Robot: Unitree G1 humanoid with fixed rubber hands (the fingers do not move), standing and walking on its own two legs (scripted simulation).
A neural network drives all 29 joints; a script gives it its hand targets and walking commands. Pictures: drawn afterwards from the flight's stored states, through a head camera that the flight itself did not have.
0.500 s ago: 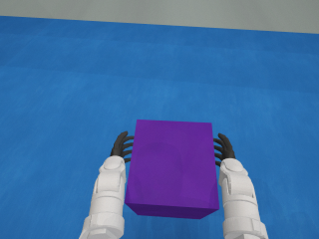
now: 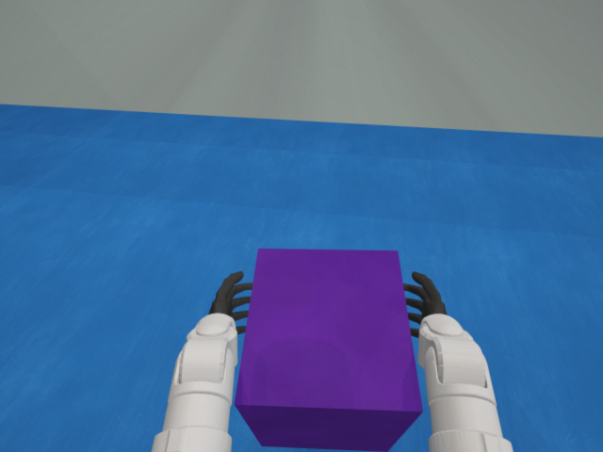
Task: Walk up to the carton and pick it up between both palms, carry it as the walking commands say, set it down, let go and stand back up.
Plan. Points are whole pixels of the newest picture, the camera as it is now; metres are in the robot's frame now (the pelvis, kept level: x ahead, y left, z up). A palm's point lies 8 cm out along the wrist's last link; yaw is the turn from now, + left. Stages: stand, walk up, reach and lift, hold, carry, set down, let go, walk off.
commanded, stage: reach and lift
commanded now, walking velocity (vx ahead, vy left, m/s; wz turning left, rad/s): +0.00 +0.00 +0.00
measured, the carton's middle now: (325, 354) +0.30 -0.04 -0.03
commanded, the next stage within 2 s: hold in 1.62 s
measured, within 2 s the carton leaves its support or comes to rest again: neither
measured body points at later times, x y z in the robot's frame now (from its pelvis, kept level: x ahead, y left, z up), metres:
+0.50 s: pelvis -0.01 -0.01 +0.00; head -0.04 -0.01 +0.45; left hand +0.31 +0.13 +0.04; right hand +0.31 -0.16 +0.05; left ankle -0.01 +0.11 -0.74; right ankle +0.04 -0.13 -0.74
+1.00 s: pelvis +0.00 -0.01 +0.00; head -0.04 -0.01 +0.45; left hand +0.30 +0.14 +0.04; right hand +0.31 -0.16 +0.04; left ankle -0.01 +0.11 -0.74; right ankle +0.04 -0.13 -0.74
